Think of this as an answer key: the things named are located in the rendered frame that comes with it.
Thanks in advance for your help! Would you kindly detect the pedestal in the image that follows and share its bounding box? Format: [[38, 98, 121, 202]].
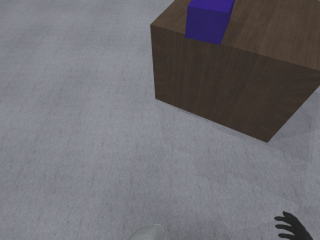
[[150, 0, 320, 143]]

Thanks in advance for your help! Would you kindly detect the carton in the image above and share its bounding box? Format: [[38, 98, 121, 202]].
[[185, 0, 235, 45]]

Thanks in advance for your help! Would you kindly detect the right robot hand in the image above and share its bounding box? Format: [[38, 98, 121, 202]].
[[274, 211, 313, 240]]

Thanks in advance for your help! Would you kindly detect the robot left thigh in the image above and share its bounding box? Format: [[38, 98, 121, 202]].
[[128, 225, 170, 240]]

